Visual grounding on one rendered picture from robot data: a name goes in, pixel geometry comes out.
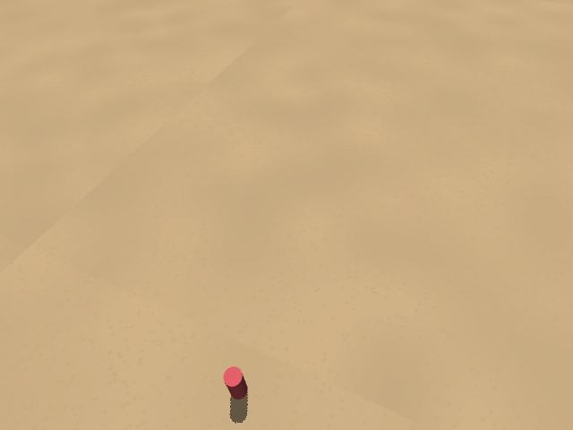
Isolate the can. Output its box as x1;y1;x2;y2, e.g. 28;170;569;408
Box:
224;366;248;400

